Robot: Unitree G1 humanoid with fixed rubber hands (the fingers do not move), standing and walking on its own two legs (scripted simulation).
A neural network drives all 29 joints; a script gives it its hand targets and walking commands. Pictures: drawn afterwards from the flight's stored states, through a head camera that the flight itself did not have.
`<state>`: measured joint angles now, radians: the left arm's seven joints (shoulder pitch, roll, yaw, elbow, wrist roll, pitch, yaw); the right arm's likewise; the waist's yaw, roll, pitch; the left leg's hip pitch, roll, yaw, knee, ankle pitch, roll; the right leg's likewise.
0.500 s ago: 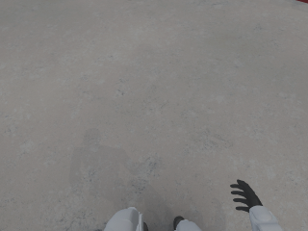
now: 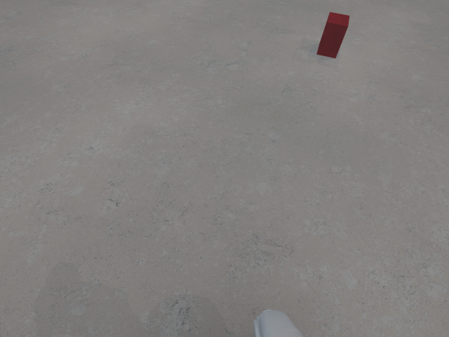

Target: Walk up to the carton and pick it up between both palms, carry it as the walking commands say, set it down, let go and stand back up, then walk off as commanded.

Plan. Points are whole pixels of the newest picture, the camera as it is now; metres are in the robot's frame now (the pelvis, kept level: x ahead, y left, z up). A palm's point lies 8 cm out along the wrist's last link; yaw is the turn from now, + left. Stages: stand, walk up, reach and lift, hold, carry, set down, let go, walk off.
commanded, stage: walk up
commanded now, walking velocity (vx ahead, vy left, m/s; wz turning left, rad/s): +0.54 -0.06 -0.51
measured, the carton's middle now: (332, 35) +2.56 -1.07 -0.62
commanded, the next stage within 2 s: none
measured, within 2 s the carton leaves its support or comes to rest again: neither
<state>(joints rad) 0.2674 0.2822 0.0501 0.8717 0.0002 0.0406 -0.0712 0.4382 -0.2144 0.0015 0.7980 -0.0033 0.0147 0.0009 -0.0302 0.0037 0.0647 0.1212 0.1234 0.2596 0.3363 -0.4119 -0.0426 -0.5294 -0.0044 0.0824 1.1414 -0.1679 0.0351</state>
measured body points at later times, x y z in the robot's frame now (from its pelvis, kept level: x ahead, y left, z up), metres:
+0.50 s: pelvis +0.41 -0.07 -0.03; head +0.46 -0.10 +0.41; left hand +0.30 +0.21 -0.13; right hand +0.68 -0.32 -0.08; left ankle +0.57 -0.03 -0.74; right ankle +0.13 -0.16 -0.67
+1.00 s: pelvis +0.76 -0.21 -0.01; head +0.82 -0.23 +0.43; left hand +0.98 -0.04 -0.15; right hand +0.58 -0.41 -0.13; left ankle +0.59 -0.04 -0.69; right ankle +0.75 -0.33 -0.74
